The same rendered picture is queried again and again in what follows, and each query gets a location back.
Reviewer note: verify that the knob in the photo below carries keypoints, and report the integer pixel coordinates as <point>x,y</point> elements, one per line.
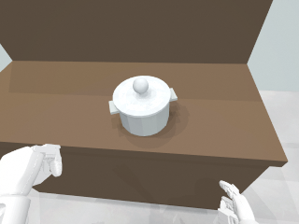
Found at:
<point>140,85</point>

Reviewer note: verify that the robot left hand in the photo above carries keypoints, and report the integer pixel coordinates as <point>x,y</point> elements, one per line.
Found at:
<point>28,166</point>

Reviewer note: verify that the left robot forearm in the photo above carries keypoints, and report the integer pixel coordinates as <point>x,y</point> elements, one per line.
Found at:
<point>14,209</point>

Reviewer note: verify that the table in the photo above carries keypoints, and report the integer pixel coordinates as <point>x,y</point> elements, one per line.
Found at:
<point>68,57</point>

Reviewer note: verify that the lid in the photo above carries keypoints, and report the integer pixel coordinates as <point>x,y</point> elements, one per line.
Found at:
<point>141,105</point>

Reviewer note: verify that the robot right hand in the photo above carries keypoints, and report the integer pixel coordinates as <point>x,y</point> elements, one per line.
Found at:
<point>235,210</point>

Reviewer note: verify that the pot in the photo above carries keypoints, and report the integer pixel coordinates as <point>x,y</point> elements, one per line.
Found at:
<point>144,126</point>

